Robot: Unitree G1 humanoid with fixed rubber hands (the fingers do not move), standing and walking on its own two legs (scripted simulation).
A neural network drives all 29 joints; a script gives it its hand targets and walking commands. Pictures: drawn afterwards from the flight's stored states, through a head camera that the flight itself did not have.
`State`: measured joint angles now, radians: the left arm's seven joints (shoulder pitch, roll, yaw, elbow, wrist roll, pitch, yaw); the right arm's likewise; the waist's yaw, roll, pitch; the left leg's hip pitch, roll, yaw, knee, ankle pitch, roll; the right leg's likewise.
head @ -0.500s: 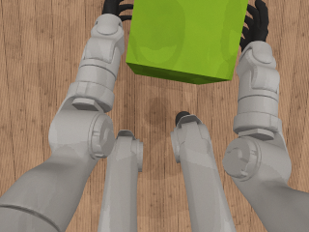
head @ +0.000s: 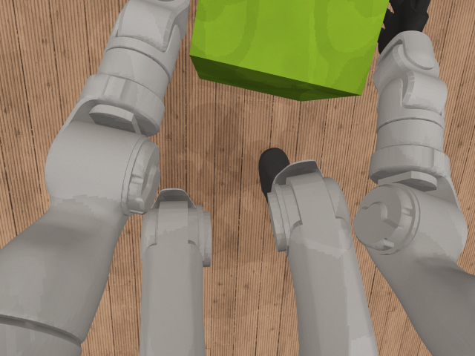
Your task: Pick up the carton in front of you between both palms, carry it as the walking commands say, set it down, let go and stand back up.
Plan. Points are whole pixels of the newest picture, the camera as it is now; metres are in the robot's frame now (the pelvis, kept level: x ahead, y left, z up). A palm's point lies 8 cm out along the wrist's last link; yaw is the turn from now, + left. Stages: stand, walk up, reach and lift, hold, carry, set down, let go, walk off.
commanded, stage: set down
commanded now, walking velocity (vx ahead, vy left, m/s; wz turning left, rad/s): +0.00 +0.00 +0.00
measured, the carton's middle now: (275, 17) +0.52 -0.14 -0.25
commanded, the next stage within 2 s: none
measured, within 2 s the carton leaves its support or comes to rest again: rests again in 0.94 s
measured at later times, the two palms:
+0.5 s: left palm out of the picture +0.56 +0.01 -0.19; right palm (389, 40) +0.45 -0.28 -0.18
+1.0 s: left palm out of the picture +0.57 +0.02 -0.21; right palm (388, 48) +0.45 -0.29 -0.20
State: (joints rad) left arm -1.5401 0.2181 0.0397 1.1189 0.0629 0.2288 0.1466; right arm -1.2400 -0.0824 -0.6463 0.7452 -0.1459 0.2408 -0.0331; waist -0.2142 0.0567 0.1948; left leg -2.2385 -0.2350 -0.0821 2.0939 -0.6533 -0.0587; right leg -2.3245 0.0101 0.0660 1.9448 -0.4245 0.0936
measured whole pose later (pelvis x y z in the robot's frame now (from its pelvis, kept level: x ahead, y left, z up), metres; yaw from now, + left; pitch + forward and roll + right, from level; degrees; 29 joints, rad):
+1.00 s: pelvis -0.01 +0.00 -0.02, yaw -1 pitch +41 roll -4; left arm -1.59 0.31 -0.04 1.18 0.03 0.14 0.05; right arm -1.36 -0.21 -0.63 1.13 -0.08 0.05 -0.01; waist -0.22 0.01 0.34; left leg -2.24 -0.14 -0.04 2.18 -0.65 -0.01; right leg -2.31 -0.03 0.03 2.02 -0.42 0.08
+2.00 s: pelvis +0.02 -0.01 +0.13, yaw -2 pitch +48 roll -1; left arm -1.34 0.36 0.06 0.95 0.03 0.29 0.02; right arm -1.01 -0.17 -0.43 0.67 0.10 0.23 -0.07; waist -0.23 0.06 -0.04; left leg -1.89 -0.07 -0.05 1.63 -0.57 -0.01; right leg -1.99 0.01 0.02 1.50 -0.35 0.03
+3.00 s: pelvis +0.12 -0.04 +0.35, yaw -3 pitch +13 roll +0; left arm -0.07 0.14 0.12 0.57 0.09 0.01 0.06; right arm 0.16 -0.20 -0.01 0.36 0.04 0.03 0.08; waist -0.11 -0.03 0.01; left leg -0.46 0.00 -0.08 0.59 -0.36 -0.03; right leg -0.59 0.04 0.02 0.58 -0.22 -0.02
